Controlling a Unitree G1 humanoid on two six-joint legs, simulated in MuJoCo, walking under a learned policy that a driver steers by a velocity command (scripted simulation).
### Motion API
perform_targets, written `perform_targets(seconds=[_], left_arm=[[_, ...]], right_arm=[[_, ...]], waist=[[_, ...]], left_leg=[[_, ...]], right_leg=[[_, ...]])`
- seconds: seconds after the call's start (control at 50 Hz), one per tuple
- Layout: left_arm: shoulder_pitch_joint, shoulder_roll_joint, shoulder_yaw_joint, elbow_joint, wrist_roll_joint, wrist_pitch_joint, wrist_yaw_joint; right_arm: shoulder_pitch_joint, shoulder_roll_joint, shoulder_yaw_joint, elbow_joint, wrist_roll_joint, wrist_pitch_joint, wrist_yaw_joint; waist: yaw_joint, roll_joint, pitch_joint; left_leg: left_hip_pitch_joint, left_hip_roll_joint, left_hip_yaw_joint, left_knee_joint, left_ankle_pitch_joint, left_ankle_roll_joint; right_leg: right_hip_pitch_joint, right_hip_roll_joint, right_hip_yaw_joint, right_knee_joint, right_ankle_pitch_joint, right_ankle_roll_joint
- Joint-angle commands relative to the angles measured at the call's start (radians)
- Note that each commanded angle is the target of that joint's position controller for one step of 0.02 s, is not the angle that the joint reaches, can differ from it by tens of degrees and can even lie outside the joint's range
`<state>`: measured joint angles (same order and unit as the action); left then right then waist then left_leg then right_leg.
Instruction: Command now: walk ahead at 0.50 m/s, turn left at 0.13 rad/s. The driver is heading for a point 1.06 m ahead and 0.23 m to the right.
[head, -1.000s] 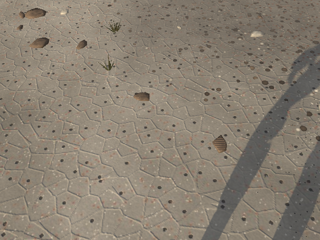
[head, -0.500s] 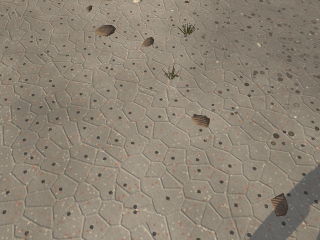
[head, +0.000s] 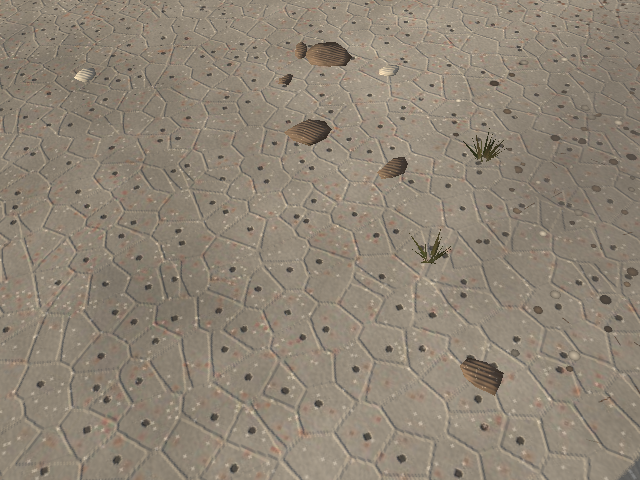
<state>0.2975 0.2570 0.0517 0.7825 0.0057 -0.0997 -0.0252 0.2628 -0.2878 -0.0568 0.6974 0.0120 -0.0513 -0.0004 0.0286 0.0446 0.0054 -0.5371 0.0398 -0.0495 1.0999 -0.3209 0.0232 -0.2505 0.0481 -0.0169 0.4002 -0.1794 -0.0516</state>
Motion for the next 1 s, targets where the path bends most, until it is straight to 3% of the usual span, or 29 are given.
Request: perform_targets(seconds=[0.02,0.14,0.22,0.26,0.3,0.32,0.34,0.36,0.38,0.4,0.42,0.44,0.46,0.52,0.58,0.66,0.74,0.76,0.8,0.82,0.84,0.86,0.88,0.9,0.92,0.94,0.96,0.98,1.0], left_arm=[[-0.017,0.146,0.031,-0.048,-0.009,-0.016,0.008],[0.055,0.182,0.036,0.002,-0.025,0.004,0.016],[0.110,0.194,0.038,0.037,-0.031,0.023,0.017],[0.106,0.210,0.043,0.046,-0.032,0.034,0.023],[0.083,0.213,0.042,0.046,-0.036,0.042,0.027],[0.074,0.180,0.027,0.034,-0.025,0.040,0.028],[0.135,0.081,-0.006,-0.003,-0.007,0.025,0.025],[0.163,0.083,-0.011,0.007,-0.024,0.007,0.021],[0.091,0.177,0.018,-0.001,-0.049,0.002,0.018],[0.024,0.179,0.020,-0.019,-0.053,0.002,0.017],[-0.006,0.165,0.021,-0.022,-0.042,0.010,0.019],[0.001,0.156,0.028,-0.017,-0.033,0.024,0.023],[0.030,0.134,0.026,-0.007,-0.034,0.039,0.023],[0.023,0.097,0.026,-0.011,-0.034,0.064,0.028],[-0.043,0.086,0.026,-0.035,-0.029,0.061,0.022],[-0.180,0.057,0.011,-0.081,-0.024,0.053,-0.005],[-0.286,0.057,0.006,-0.145,-0.026,0.054,-0.029],[-0.296,0.062,0.008,-0.159,-0.026,0.054,-0.035],[-0.265,0.089,0.022,-0.174,-0.026,0.059,-0.041],[-0.201,0.114,0.037,-0.167,-0.027,0.062,-0.040],[-0.072,0.155,0.062,-0.139,-0.030,0.064,-0.035],[0.097,0.225,0.097,-0.097,-0.030,0.070,-0.018],[0.134,0.344,0.121,-0.087,-0.036,0.073,0.001],[0.143,0.319,0.104,-0.125,-0.028,0.056,-0.005],[0.124,0.245,0.083,-0.116,-0.020,0.044,-0.010],[0.075,0.214,0.074,-0.116,-0.024,0.037,-0.009],[0.002,0.183,0.065,-0.127,-0.026,0.037,-0.007],[-0.048,0.150,0.053,-0.145,-0.019,0.037,-0.003],[-0.070,0.144,0.050,-0.159,-0.011,0.037,0.001]], right_arm=[[-0.036,-0.049,-0.012,-0.084,-0.007,-0.016,-0.001],[-0.210,-0.019,0.004,-0.113,0.000,-0.030,0.016],[-0.299,-0.032,0.001,-0.148,0.010,-0.039,0.035],[-0.288,-0.051,-0.006,-0.153,0.010,-0.044,0.043],[-0.132,-0.099,-0.034,-0.110,-0.001,-0.046,0.036],[0.031,-0.152,-0.056,-0.074,-0.011,-0.045,0.025],[0.169,-0.255,-0.079,-0.062,-0.035,-0.039,0.013],[0.201,-0.213,-0.069,-0.046,-0.022,-0.031,0.015],[0.153,-0.154,-0.049,-0.043,-0.014,-0.030,0.015],[0.091,-0.121,-0.037,-0.045,-0.011,-0.030,0.014],[0.027,-0.090,-0.027,-0.041,-0.014,-0.034,0.018],[-0.018,-0.064,-0.020,-0.040,-0.018,-0.043,0.021],[-0.045,-0.061,-0.021,-0.033,-0.022,-0.051,0.023],[-0.056,-0.075,-0.032,-0.002,-0.029,-0.072,0.019],[-0.034,-0.092,-0.039,0.030,-0.032,-0.072,0.006],[0.002,-0.125,-0.047,0.058,-0.022,-0.060,-0.007],[0.064,-0.153,-0.059,0.097,-0.003,-0.031,-0.012],[0.066,-0.161,-0.062,0.102,0.002,-0.022,-0.013],[0.049,-0.189,-0.069,0.099,0.007,-0.007,-0.020],[0.039,-0.203,-0.072,0.096,0.009,0.002,-0.025],[0.023,-0.208,-0.072,0.092,0.013,0.009,-0.028],[0.021,-0.191,-0.062,0.082,0.009,0.006,-0.033],[0.095,-0.057,-0.021,0.031,-0.033,-0.015,-0.023],[0.067,-0.065,-0.007,0.013,-0.015,-0.059,-0.008],[-0.052,-0.133,-0.026,-0.016,0.027,-0.083,0.005],[-0.083,-0.125,-0.020,-0.027,0.028,-0.096,0.006],[-0.084,-0.121,-0.023,-0.014,0.003,-0.098,-0.002],[-0.072,-0.135,-0.032,-0.007,-0.013,-0.088,-0.006],[-0.055,-0.134,-0.036,-0.007,-0.018,-0.074,-0.004]], waist=[[-0.014,-0.133,-0.004],[0.049,-0.118,0.022],[0.068,-0.123,0.050],[0.042,-0.134,0.044],[-0.054,-0.124,-0.049],[-0.130,-0.097,-0.168],[-0.143,0.110,-0.336],[-0.143,0.232,-0.425],[-0.149,0.126,-0.264],[-0.124,0.084,-0.157],[-0.091,0.043,-0.080],[-0.057,0.061,-0.039],[-0.031,0.076,-0.024],[-0.007,0.038,0.007],[-0.020,0.014,0.025],[-0.073,-0.008,0.064],[-0.107,-0.013,0.098],[-0.103,-0.006,0.095],[-0.065,0.029,0.047],[-0.024,0.049,-0.001],[0.052,0.044,-0.071],[0.135,-0.002,-0.159],[0.058,-0.262,-0.232],[0.070,-0.227,-0.402],[0.105,-0.141,-0.297],[0.072,-0.106,-0.182],[0.023,-0.050,-0.112],[-0.013,-0.062,-0.078],[-0.038,-0.082,-0.070]], left_leg=[[-0.155,0.066,-0.016,-0.114,0.085,-0.019],[-0.077,0.035,0.030,-0.453,0.351,-0.034],[-0.070,0.012,0.038,-0.548,0.320,-0.008],[-0.028,0.000,0.043,-0.587,0.256,0.020],[0.231,-0.044,0.081,-0.649,0.255,0.063],[0.503,0.025,0.017,-0.617,0.287,0.105],[0.904,0.297,-0.346,-0.603,0.264,0.224],[0.962,0.395,-0.644,-0.738,0.109,0.299],[0.837,0.358,-0.532,-0.770,0.024,0.253],[0.700,0.316,-0.391,-0.797,0.031,0.216],[0.569,0.271,-0.296,-0.842,0.073,0.196],[0.478,0.236,-0.219,-0.883,0.122,0.179],[0.411,0.220,-0.165,-0.919,0.157,0.174],[0.359,0.215,-0.039,-0.969,0.304,0.180],[0.402,0.203,0.063,-0.974,0.392,0.169],[0.444,0.198,0.166,-0.985,0.401,0.143],[0.598,0.246,0.203,-0.932,0.468,0.130],[0.629,0.254,0.214,-0.902,0.531,0.122],[0.662,0.255,0.244,-0.787,0.846,0.099],[0.664,0.248,0.257,-0.679,1.008,0.087],[0.618,0.222,0.279,-0.500,1.065,0.064],[0.437,0.181,0.288,-0.243,0.899,0.022],[-0.014,0.022,0.264,0.132,0.062,-0.046],[-0.191,-0.092,0.010,0.309,-0.297,-0.050],[-0.289,-0.031,-0.052,0.314,-0.214,-0.028],[-0.287,0.012,-0.040,0.233,-0.125,-0.011],[-0.230,0.050,-0.034,0.142,-0.065,-0.014],[-0.154,0.073,-0.035,0.080,-0.025,-0.022],[-0.102,0.079,-0.035,0.052,-0.001,-0.032]], right_leg=[[0.112,-0.265,0.271,-0.238,0.119,-0.186],[0.131,-0.231,0.132,-0.241,0.205,-0.148],[0.220,-0.280,0.150,-0.201,0.222,-0.136],[0.268,-0.302,0.155,-0.156,0.299,-0.119],[0.241,-0.256,0.111,0.031,0.556,-0.084],[0.110,-0.207,0.080,0.240,0.496,-0.052],[-0.259,-0.077,0.013,0.628,0.087,0.017],[-0.440,-0.014,0.116,0.823,-0.403,0.029],[-0.526,-0.070,0.155,0.898,-0.358,0.025],[-0.530,-0.115,0.126,0.876,-0.270,0.022],[-0.498,-0.145,0.112,0.823,-0.201,0.029],[-0.449,-0.172,0.119,0.777,-0.147,0.035],[-0.394,-0.181,0.120,0.765,-0.109,0.043],[-0.404,-0.182,0.134,0.728,-0.016,0.063],[-0.457,-0.174,0.144,0.588,0.134,0.069],[-0.428,-0.160,0.062,0.366,0.273,0.051],[-0.482,-0.148,0.013,0.259,0.188,0.015],[-0.476,-0.137,-0.005,0.244,0.142,0.001],[-0.375,-0.080,-0.065,0.236,0.038,-0.036],[-0.279,-0.039,-0.094,0.240,-0.013,-0.058],[-0.101,0.005,-0.108,0.196,0.002,-0.090],[0.194,-0.003,-0.031,0.143,0.058,-0.135],[0.551,-0.264,0.456,0.111,0.006,-0.287],[0.684,-0.395,0.876,-0.058,-0.101,-0.405],[0.631,-0.363,0.739,-0.094,-0.071,-0.337],[0.487,-0.319,0.594,-0.092,-0.003,-0.296],[0.337,-0.274,0.489,-0.097,0.084,-0.261],[0.224,-0.242,0.420,-0.118,0.177,-0.245],[0.155,-0.224,0.397,-0.142,0.216,-0.245]])
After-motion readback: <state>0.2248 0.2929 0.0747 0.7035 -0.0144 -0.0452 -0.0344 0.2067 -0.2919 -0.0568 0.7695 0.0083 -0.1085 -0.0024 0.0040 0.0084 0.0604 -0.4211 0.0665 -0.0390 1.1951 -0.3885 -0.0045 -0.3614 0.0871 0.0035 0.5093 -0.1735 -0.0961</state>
